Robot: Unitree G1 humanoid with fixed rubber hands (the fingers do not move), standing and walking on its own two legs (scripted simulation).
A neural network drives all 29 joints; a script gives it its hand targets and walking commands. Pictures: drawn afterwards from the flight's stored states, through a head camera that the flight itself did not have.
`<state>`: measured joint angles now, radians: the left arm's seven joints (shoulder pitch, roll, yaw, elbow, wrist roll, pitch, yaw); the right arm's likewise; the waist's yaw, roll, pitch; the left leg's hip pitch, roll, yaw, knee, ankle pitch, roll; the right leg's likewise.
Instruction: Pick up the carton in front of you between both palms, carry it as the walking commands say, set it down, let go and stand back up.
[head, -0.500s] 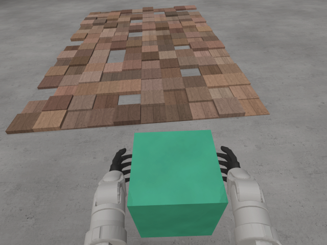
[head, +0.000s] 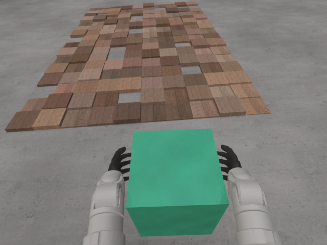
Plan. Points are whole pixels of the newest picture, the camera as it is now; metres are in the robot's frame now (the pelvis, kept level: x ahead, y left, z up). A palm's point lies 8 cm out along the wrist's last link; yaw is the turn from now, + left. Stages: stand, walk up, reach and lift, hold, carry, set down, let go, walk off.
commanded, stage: reach and lift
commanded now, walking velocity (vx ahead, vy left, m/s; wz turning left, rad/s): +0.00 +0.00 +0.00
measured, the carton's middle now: (174, 185) +0.30 +0.00 -0.04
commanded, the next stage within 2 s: hold in 0.30 s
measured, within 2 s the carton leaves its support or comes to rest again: neither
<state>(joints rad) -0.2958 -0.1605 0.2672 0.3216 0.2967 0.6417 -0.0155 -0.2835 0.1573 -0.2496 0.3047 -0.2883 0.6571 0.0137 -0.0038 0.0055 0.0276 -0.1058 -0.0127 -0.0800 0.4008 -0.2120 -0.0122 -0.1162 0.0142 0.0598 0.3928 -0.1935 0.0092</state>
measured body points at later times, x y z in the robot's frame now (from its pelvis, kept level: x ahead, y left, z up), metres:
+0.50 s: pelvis +0.00 +0.00 +0.00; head -0.04 +0.00 +0.45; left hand +0.30 +0.15 +0.05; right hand +0.29 -0.15 +0.04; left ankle +0.01 +0.13 -0.74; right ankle +0.02 -0.13 -0.74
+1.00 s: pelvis +0.00 +0.00 +0.00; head -0.05 +0.01 +0.45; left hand +0.30 +0.16 +0.05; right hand +0.30 -0.15 +0.05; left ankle +0.01 +0.13 -0.74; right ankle +0.02 -0.13 -0.74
